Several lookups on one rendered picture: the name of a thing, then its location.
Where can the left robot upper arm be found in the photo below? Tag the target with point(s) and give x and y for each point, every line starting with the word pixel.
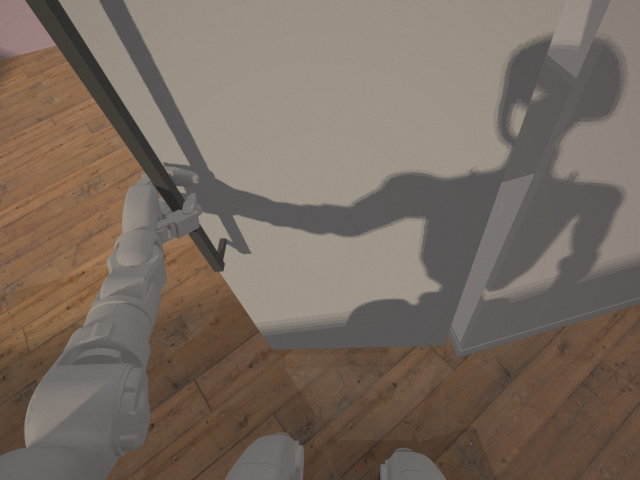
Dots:
pixel 85 417

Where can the handle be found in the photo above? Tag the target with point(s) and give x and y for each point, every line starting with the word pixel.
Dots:
pixel 65 35

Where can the left robot thigh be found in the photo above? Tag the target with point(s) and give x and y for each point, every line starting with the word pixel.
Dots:
pixel 271 457

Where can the robot left hand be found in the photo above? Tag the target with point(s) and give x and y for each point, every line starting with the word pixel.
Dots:
pixel 144 210

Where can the fridge door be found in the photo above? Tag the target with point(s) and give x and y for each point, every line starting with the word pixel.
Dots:
pixel 349 151

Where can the left robot forearm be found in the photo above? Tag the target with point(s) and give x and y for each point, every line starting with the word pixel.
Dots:
pixel 122 317

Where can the robot thigh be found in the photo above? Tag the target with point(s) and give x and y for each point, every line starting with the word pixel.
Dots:
pixel 409 466
pixel 271 457

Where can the right robot thigh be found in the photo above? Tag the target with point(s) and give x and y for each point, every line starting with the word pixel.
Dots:
pixel 409 466

